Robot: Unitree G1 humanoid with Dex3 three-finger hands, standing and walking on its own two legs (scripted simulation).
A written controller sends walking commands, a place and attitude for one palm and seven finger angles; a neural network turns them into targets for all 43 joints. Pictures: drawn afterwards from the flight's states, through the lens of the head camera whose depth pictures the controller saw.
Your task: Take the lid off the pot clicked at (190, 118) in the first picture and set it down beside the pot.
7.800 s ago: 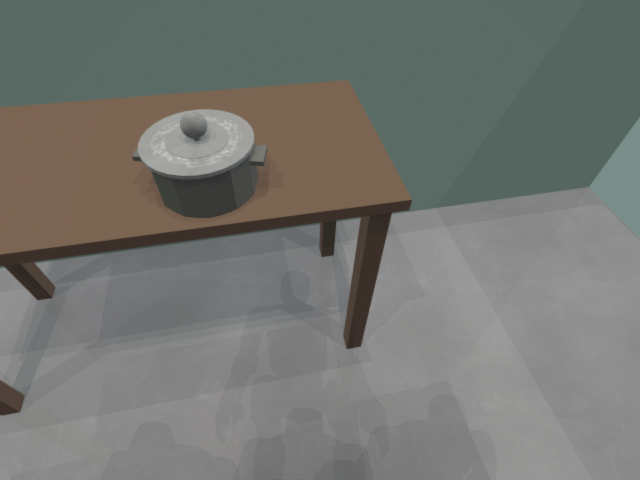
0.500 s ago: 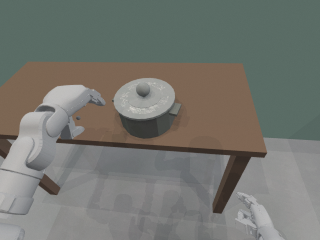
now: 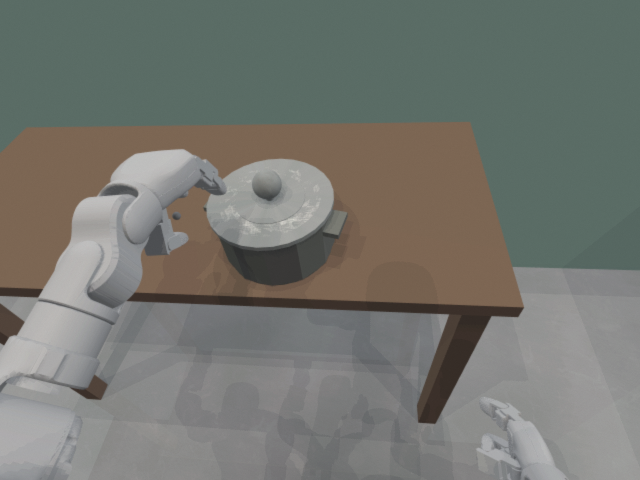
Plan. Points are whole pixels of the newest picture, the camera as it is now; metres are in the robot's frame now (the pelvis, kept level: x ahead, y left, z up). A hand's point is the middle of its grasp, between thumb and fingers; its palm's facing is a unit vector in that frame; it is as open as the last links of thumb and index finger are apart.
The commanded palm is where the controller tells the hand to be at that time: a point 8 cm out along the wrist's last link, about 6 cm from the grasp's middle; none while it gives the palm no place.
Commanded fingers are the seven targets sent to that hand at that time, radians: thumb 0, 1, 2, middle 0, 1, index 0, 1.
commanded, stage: move the open hand above the knob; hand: left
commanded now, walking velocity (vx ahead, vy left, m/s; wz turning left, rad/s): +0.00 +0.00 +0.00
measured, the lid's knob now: (266, 184) +0.52 +0.13 +0.08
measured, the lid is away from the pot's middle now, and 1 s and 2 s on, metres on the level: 0.00 0.00 0.00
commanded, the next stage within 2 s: lower the open fingers around the knob in 1.66 s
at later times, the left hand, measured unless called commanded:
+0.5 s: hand (221, 175) +0.45 +0.16 +0.15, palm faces -0.25 -0.08 -0.96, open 10.1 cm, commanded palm +0.44 +0.16 +0.22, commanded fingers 0.00 -0.31 1.47 -0.84 -0.08 -0.84 -0.08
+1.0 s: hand (258, 145) +0.50 +0.12 +0.16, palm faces -0.29 -0.08 -0.95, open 10.1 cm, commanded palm +0.49 +0.14 +0.22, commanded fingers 0.00 -0.31 1.47 -0.84 -0.08 -0.84 -0.08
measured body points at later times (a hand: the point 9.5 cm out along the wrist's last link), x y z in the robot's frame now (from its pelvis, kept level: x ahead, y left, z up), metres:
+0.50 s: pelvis +0.02 +0.00 +0.00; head +0.04 -0.03 +0.45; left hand +0.46 +0.17 +0.21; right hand +0.17 -0.24 -0.12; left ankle +0.06 +0.12 -0.74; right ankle -0.02 -0.13 -0.74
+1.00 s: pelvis +0.03 +0.00 +0.00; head +0.06 -0.03 +0.45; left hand +0.51 +0.12 +0.21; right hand +0.12 -0.27 -0.13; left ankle +0.06 +0.12 -0.74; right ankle -0.02 -0.13 -0.74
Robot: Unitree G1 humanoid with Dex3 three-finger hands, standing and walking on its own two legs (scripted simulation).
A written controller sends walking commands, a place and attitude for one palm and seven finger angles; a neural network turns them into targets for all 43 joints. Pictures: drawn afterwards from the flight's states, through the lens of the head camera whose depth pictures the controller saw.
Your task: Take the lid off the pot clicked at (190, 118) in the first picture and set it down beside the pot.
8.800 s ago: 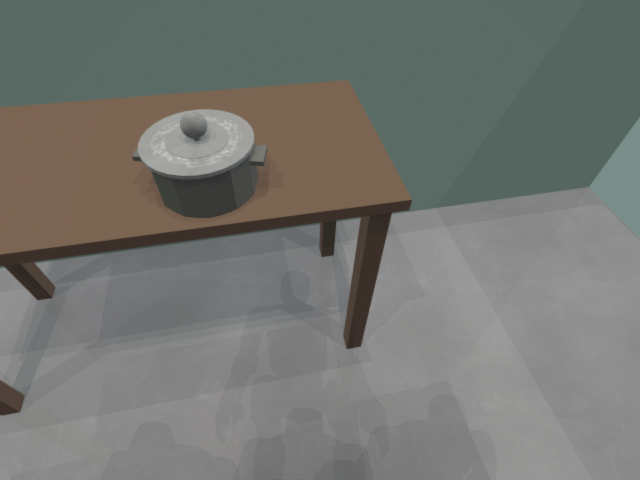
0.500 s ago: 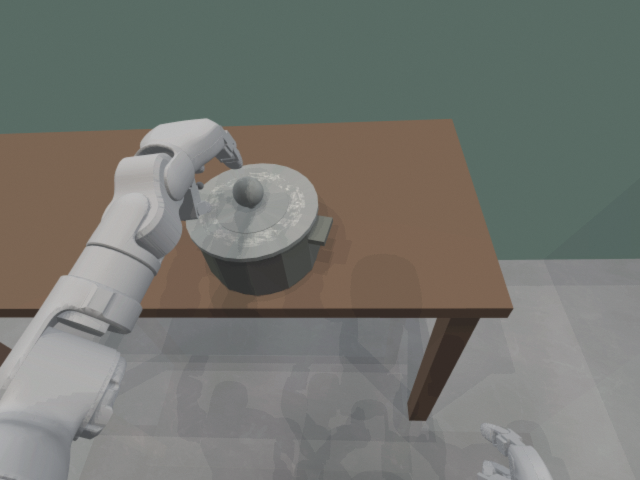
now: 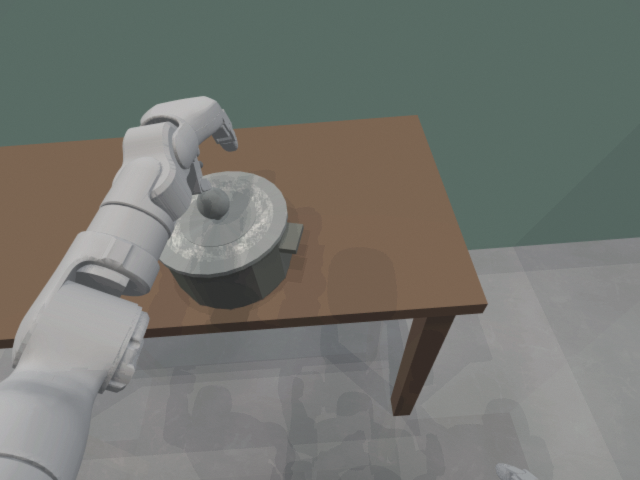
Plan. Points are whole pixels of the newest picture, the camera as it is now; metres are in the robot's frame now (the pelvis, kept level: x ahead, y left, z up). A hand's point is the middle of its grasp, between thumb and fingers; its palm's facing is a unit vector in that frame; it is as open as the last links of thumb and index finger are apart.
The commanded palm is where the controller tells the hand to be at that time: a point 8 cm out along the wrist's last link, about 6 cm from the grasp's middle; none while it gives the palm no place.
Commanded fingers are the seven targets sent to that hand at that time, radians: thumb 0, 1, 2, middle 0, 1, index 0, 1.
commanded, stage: move the open hand above the knob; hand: left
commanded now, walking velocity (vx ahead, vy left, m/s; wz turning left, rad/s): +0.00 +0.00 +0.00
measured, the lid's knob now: (213, 203) +0.48 +0.15 +0.08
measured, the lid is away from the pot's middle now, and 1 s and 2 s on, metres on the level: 0.00 0.00 0.00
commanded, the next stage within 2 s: lower the open fingers around the knob in 0.66 s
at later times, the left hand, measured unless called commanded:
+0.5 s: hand (178, 178) +0.44 +0.16 +0.16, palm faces -0.28 -0.09 -0.96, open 10.1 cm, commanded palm +0.44 +0.16 +0.22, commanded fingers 0.00 -0.31 1.47 -0.84 -0.08 -0.84 -0.08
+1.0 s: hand (193, 182) +0.45 +0.15 +0.15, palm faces -0.32 -0.09 -0.94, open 10.1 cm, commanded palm +0.44 +0.15 +0.21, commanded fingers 0.00 -0.31 1.47 -0.84 -0.08 -0.84 -0.08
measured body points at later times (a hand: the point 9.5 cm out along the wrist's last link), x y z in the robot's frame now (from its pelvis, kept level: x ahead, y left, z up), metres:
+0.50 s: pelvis +0.00 +0.00 +0.00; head +0.02 -0.02 +0.45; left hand +0.45 +0.16 +0.21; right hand +0.15 -0.24 -0.12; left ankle +0.03 +0.12 -0.74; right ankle -0.05 -0.13 -0.74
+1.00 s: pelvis +0.00 +0.01 +0.00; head +0.02 -0.02 +0.45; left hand +0.46 +0.15 +0.20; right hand +0.08 -0.25 -0.14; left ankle +0.03 +0.12 -0.74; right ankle -0.05 -0.13 -0.74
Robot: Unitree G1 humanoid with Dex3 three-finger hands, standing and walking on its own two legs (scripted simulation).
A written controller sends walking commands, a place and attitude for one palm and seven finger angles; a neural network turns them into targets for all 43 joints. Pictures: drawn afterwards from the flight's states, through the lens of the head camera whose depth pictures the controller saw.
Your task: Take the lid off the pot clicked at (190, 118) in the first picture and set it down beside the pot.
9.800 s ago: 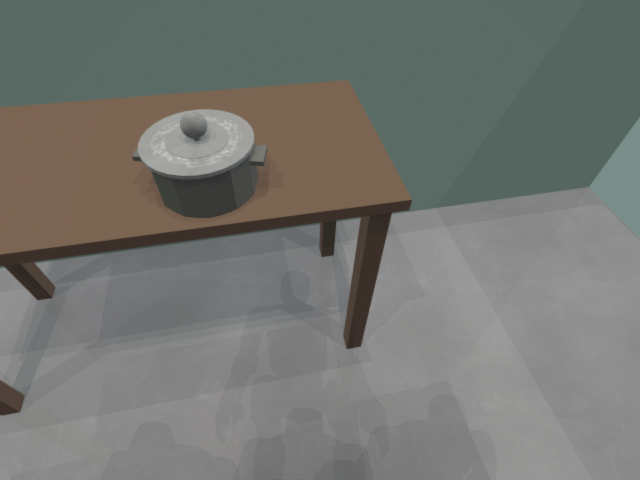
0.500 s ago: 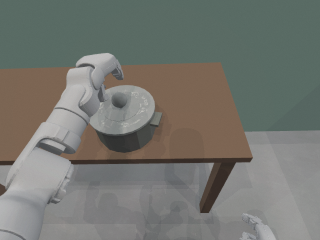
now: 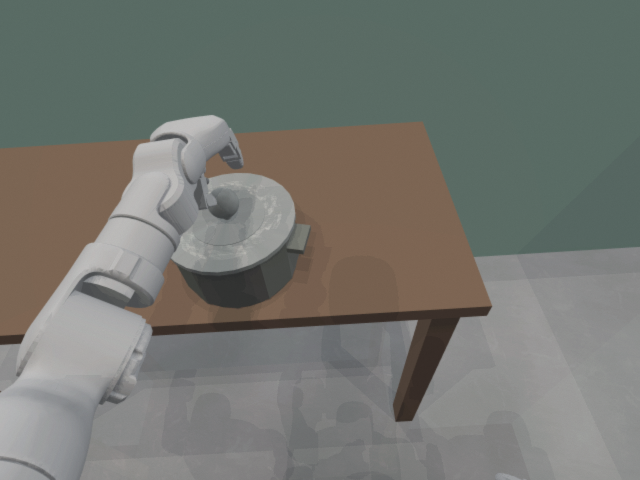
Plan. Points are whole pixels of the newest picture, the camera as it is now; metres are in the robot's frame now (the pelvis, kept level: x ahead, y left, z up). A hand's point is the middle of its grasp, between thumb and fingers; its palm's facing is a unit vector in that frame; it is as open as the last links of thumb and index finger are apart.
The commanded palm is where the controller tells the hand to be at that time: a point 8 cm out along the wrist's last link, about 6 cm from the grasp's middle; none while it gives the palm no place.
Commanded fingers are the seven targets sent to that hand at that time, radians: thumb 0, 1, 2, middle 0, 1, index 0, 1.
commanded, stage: lower the open fingers around the knob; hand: left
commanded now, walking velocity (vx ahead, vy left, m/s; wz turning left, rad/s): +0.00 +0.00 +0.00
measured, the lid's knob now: (223, 203) +0.49 +0.14 +0.08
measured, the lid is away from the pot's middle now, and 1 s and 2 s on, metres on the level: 0.00 0.00 0.00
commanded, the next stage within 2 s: close the fingers and squeeze the knob in 0.84 s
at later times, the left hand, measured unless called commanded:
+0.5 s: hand (214, 197) +0.46 +0.14 +0.11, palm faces -0.35 -0.08 -0.93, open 10.1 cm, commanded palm +0.45 +0.14 +0.17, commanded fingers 0.00 -0.31 1.47 -0.84 -0.08 -0.84 -0.08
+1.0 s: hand (218, 203) +0.46 +0.14 +0.10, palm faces -0.35 -0.09 -0.93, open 10.1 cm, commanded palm +0.46 +0.14 +0.16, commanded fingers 0.00 -0.11 1.06 -0.55 -0.68 -0.55 -0.68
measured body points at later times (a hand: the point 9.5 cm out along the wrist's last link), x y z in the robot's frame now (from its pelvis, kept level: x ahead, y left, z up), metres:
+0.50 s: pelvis +0.01 +0.00 +0.00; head +0.04 -0.03 +0.45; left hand +0.47 +0.14 +0.17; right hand +0.10 -0.26 -0.13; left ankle +0.03 +0.12 -0.74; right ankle -0.04 -0.13 -0.74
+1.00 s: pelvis +0.01 +0.00 +0.00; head +0.04 -0.03 +0.45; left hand +0.48 +0.14 +0.15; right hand +0.09 -0.27 -0.14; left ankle +0.03 +0.12 -0.74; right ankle -0.04 -0.13 -0.74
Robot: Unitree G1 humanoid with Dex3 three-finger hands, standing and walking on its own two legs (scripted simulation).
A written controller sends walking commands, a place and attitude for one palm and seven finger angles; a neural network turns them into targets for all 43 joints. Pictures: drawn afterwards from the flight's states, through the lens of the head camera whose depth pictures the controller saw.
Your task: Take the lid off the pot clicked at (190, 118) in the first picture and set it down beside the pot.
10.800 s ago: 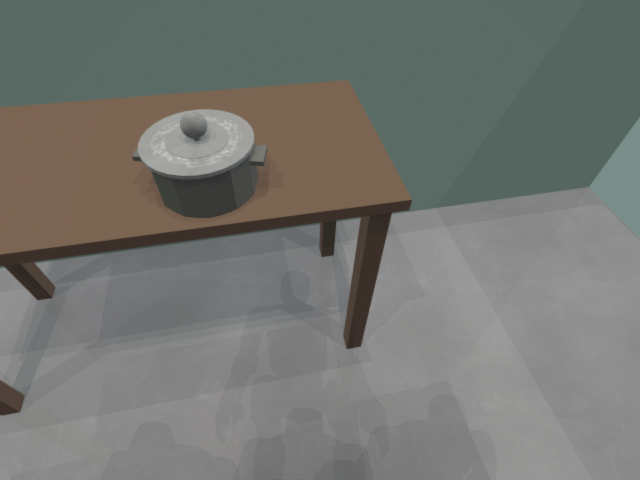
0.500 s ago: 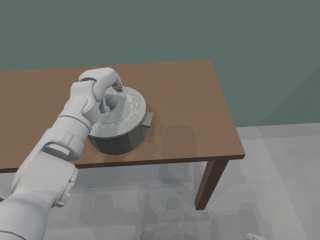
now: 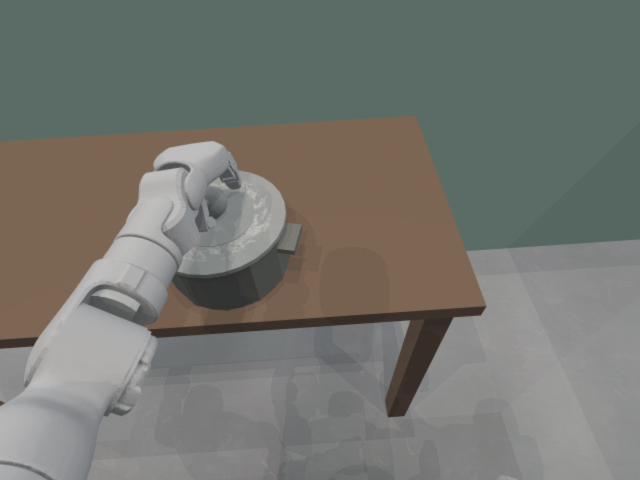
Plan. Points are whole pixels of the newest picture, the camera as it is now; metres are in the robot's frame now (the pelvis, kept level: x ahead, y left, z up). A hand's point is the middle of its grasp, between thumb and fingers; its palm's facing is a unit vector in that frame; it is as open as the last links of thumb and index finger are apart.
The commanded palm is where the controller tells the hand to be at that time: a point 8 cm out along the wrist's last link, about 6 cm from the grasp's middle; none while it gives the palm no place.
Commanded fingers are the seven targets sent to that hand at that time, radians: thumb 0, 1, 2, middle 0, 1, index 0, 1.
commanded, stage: close the fingers and squeeze the knob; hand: left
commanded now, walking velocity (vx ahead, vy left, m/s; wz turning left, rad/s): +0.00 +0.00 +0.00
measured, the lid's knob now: (210, 202) +0.48 +0.15 +0.08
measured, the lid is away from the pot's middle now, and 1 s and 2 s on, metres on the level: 0.00 0.00 0.00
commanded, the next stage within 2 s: lift the lid straight up in 1.60 s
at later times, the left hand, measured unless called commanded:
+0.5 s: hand (201, 207) +0.44 +0.15 +0.11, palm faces -0.34 -0.08 -0.94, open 8.7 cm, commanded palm +0.44 +0.15 +0.16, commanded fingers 0.00 0.17 0.96 -0.63 -0.98 -0.63 -0.98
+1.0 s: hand (200, 203) +0.45 +0.15 +0.11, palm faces -0.35 -0.09 -0.93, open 7.7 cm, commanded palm +0.44 +0.15 +0.16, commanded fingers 0.00 0.45 0.70 -0.79 -1.03 -0.78 -1.02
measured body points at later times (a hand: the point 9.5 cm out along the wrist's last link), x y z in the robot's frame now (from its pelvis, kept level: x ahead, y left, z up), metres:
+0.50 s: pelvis +0.00 +0.00 +0.00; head +0.02 -0.02 +0.45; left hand +0.46 +0.15 +0.16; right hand +0.09 -0.26 -0.13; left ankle +0.02 +0.12 -0.74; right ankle -0.05 -0.13 -0.74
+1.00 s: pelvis -0.01 +0.00 +0.00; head +0.02 -0.02 +0.45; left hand +0.46 +0.15 +0.16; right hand +0.07 -0.26 -0.14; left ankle +0.02 +0.12 -0.74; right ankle -0.05 -0.13 -0.74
